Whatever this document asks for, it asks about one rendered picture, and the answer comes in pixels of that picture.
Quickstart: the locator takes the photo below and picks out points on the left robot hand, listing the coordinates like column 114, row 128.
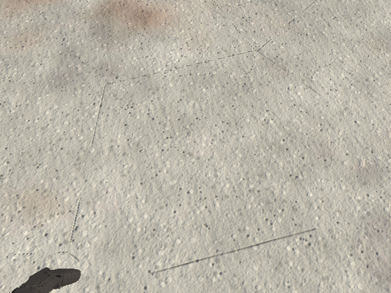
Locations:
column 45, row 280

